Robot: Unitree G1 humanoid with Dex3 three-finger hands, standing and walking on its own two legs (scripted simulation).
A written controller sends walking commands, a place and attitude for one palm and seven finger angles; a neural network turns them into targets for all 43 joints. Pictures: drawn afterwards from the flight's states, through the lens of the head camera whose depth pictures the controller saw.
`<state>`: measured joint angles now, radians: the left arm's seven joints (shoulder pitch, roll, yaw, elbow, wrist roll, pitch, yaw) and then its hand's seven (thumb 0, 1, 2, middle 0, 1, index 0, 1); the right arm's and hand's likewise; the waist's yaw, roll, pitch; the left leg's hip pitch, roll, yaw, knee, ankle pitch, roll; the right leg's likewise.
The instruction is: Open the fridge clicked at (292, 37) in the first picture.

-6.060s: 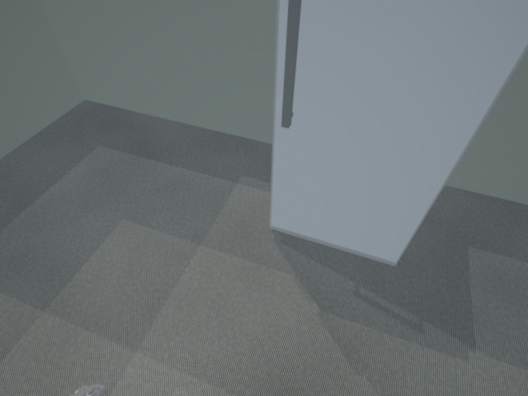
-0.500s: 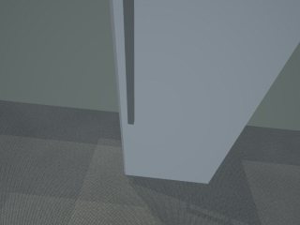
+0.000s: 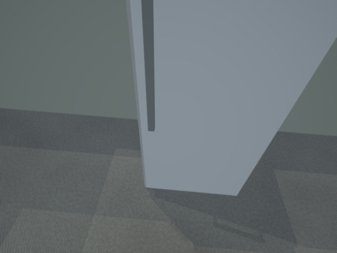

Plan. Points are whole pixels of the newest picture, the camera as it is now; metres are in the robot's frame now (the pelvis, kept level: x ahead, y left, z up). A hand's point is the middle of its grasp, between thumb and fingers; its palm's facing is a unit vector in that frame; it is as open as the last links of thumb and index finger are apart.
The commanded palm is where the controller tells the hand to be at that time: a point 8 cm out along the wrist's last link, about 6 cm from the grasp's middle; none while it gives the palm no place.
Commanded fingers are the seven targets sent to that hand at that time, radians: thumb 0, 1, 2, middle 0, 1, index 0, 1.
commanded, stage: look again from close up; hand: left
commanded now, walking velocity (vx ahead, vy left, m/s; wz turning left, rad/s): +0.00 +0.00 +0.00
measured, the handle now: (150, 69) +0.58 +0.10 +0.15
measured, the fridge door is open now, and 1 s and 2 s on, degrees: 0 0 0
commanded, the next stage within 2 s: none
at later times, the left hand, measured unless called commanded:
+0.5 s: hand out of the picture -0.04 +0.14 -0.18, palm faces +0.04 -0.99 -0.15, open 7.4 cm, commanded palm none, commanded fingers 0.00 0.90 0.90 -0.20 -0.30 -0.20 -0.30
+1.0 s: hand out of the picture -0.04 +0.14 -0.18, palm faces +0.05 -0.98 -0.17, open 7.4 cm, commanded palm none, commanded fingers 0.00 0.90 0.90 -0.20 -0.30 -0.20 -0.30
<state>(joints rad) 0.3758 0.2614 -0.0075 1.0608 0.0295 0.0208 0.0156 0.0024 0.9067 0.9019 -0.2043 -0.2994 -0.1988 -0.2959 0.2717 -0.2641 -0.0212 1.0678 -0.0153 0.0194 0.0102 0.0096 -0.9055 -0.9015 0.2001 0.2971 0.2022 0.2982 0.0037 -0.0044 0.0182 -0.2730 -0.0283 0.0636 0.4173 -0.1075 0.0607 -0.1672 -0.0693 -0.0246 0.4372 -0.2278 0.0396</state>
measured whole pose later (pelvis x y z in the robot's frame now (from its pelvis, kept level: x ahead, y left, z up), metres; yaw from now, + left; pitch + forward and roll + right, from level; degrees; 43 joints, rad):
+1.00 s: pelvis +0.00 -0.02 +0.00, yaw +0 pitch -2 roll -1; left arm 0.41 0.13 0.01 1.07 0.03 0.00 0.04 0.00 0.91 0.90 -0.20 -0.30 -0.20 -0.30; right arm 0.31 -0.13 -0.02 1.09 -0.02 0.02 -0.01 0.01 -0.91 -0.90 0.20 0.30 0.20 0.30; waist 0.00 0.01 0.01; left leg -0.31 0.00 0.05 0.46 -0.12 0.04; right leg -0.19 -0.04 -0.03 0.46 -0.24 0.03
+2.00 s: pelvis +0.03 -0.02 +0.00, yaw -1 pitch -2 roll +0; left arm 0.34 0.13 0.00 1.09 0.02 -0.01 0.04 0.00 0.91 0.90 -0.20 -0.30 -0.20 -0.30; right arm 0.28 -0.15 -0.01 1.12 -0.01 0.00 -0.01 0.01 -0.92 -0.90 0.20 0.30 0.20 0.30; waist 0.00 0.00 0.03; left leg -0.25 0.00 0.06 0.43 -0.16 0.03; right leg -0.14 -0.04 -0.02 0.43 -0.26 0.03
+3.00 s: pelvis +0.11 -0.04 +0.00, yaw +0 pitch +1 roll +0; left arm 0.34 0.10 0.02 1.06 0.02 0.01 0.04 0.00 0.91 0.90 -0.20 -0.30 -0.20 -0.30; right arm 0.26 -0.15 -0.03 1.09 -0.01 -0.01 -0.05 0.02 -0.93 -0.90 0.20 0.30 0.20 0.30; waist 0.01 0.00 0.07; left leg -0.20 0.02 0.08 0.50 -0.30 0.01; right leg -0.10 -0.03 -0.06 0.53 -0.36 0.01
